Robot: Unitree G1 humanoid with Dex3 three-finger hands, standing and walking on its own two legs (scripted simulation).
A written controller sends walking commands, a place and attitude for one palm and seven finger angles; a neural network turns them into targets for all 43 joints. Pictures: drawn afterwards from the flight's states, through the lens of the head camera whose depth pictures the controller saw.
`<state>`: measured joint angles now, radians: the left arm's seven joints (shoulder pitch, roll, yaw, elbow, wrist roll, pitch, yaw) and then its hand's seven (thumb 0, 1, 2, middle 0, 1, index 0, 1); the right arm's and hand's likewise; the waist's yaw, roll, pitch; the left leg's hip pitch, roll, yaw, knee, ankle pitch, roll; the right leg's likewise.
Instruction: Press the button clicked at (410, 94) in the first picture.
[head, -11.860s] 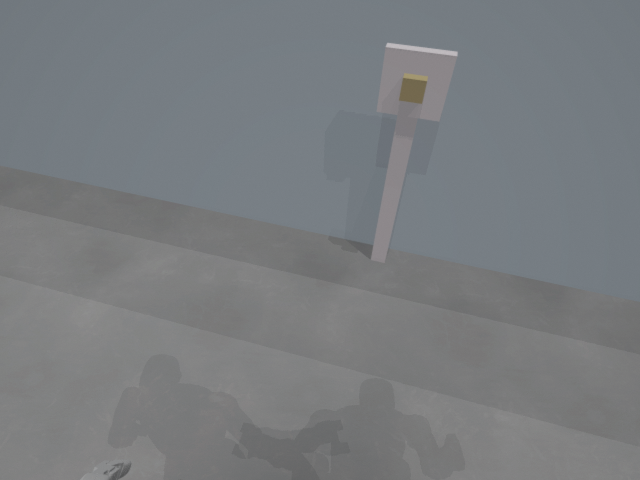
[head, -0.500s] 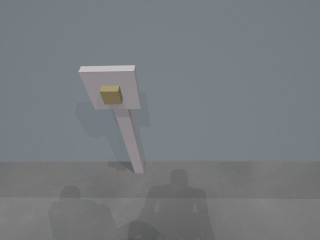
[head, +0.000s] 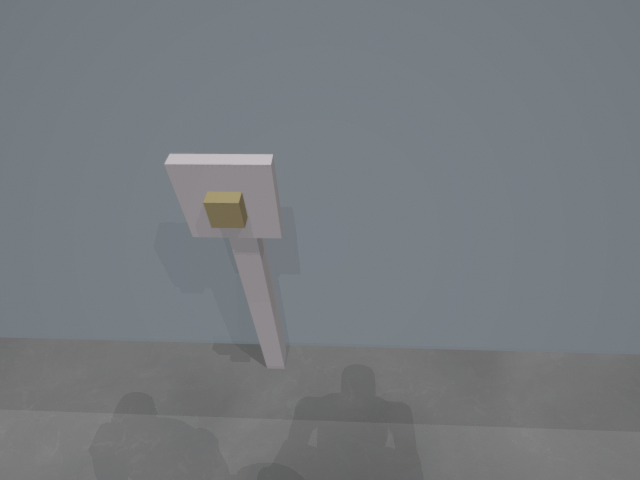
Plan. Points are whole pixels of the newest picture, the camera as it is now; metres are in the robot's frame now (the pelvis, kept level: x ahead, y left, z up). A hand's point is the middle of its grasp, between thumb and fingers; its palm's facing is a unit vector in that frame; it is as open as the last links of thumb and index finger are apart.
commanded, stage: shuffle to correct the standing spot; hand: left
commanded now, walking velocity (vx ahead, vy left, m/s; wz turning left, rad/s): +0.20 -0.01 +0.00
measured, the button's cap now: (226, 208) +0.55 +0.21 +0.00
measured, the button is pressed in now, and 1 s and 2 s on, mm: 0 0 0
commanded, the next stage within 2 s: come to a stop and stand still in 0.26 s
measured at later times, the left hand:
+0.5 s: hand out of the picture +0.10 +0.19 -0.18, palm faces +0.01 -0.98 -0.20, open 7.3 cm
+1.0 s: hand out of the picture +0.12 +0.20 -0.18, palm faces +0.11 -0.98 -0.17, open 7.3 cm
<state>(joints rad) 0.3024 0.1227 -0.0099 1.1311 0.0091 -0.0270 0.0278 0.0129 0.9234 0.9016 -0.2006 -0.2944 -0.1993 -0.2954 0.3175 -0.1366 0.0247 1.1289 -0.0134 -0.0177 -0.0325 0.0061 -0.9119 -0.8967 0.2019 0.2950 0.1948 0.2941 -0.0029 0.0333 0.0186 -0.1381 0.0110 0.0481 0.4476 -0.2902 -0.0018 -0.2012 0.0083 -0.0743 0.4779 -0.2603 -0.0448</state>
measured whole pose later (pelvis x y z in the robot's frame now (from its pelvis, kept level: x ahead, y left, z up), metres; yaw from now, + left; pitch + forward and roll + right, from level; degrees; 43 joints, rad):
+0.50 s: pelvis +0.07 +0.01 +0.00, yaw +1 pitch +1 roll -1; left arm 0.23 0.17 0.04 1.08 0.02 0.00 0.01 0.03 0.95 0.90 -0.20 -0.29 -0.20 -0.30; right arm 0.44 -0.08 0.02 1.14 -0.03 -0.06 -0.05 0.00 -0.90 -0.90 0.20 0.30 0.20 0.29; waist -0.04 0.02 0.06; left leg -0.06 0.03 0.05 0.44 -0.39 0.01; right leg -0.48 -0.03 -0.08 0.90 -0.40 -0.05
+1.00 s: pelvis +0.07 +0.01 -0.01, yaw +2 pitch -1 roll +0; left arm 0.21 0.18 0.05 1.00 0.02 0.06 0.02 0.00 0.92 0.90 -0.20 -0.29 -0.20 -0.30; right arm 0.22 -0.14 -0.03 0.98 -0.03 0.01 -0.04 0.00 -0.92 -0.90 0.20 0.29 0.19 0.29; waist 0.01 -0.05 0.02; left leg -0.28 -0.01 0.08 0.57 -0.27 0.05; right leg -0.41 -0.04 -0.01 0.85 -0.40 -0.01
